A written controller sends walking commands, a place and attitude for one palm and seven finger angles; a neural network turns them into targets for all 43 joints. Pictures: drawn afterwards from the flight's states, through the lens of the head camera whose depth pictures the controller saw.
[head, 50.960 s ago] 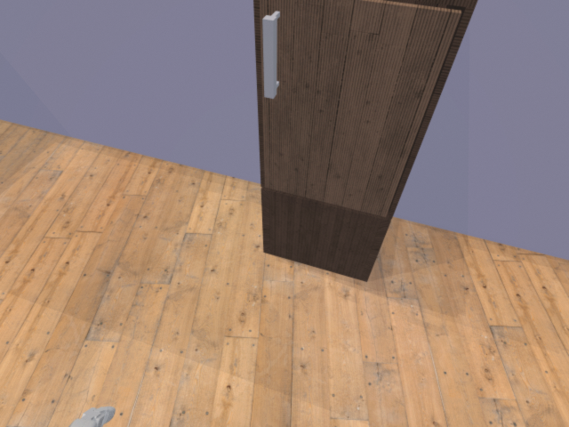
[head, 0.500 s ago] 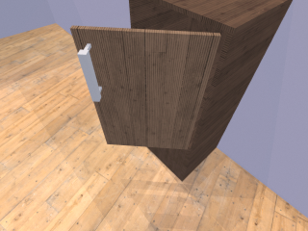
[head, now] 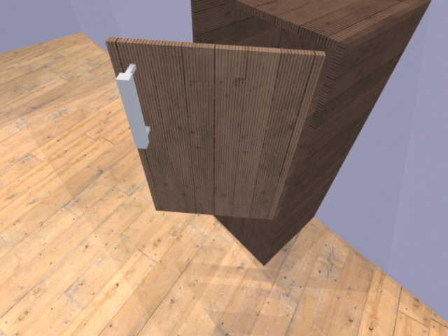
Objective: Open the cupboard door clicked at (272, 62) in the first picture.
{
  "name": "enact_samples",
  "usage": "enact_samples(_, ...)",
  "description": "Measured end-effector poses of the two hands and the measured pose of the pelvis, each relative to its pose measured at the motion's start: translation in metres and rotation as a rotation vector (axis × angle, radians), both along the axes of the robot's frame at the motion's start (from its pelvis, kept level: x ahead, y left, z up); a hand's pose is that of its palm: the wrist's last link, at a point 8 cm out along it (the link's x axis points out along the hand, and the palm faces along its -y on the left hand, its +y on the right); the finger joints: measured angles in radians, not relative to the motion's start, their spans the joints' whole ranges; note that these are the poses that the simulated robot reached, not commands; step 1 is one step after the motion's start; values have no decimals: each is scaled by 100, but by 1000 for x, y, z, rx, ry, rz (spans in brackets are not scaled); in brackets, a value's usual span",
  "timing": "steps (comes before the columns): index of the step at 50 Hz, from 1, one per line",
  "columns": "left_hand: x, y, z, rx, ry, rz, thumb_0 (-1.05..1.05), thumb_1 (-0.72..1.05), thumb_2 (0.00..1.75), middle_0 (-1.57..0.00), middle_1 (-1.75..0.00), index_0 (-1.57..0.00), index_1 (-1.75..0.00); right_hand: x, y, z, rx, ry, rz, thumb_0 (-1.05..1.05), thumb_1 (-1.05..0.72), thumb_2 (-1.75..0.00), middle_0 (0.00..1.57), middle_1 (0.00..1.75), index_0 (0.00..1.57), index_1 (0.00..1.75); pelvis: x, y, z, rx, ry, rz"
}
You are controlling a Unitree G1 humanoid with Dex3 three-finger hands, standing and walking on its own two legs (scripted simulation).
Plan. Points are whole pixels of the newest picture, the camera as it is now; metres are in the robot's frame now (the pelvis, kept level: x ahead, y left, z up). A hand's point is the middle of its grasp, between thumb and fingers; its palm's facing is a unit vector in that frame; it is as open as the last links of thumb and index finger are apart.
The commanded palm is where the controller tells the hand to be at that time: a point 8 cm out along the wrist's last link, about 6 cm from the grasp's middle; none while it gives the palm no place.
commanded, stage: look again from close up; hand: left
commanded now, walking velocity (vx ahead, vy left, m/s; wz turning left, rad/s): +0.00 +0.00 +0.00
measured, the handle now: (137, 108) +0.53 +0.23 +0.11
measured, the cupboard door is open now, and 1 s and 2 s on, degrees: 44 44 44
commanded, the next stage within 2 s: raise the hand with hooked fingers in 1.38 s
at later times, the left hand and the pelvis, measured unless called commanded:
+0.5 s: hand out of the picture +0.00 +0.20 -0.18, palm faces +0.02 -0.98 -0.21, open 7.4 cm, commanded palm none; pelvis -0.01 +0.01 +0.00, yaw +0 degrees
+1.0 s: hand out of the picture -0.02 +0.19 -0.18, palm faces +0.03 -0.98 -0.20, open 7.4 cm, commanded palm none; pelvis -0.02 +0.01 +0.00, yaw +1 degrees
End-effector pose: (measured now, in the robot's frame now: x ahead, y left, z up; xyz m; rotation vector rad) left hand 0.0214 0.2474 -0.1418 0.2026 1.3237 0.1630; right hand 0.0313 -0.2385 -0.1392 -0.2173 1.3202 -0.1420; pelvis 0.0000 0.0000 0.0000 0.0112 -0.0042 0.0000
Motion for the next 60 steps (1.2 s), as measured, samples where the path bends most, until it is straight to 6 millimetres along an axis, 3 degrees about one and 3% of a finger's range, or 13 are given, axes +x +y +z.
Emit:
enact_samples(45, -48, -3, -5, -40, 53, 37, 1, 91, 90, -20, -30, -20, -30, -38, 26, -1, 27, 45, -10, 1, -91, -90, 20, 30, 20, 30, -20, 12, 1, -5, -11, 14)
enact_samples(60, -54, -6, -7, -53, 56, 45, 1, 91, 90, -20, -30, -20, -30, -40, 29, 0, 26, 42, -12, 1, -91, -90, 20, 30, 20, 30, -23, 14, 1, -6, -12, 17)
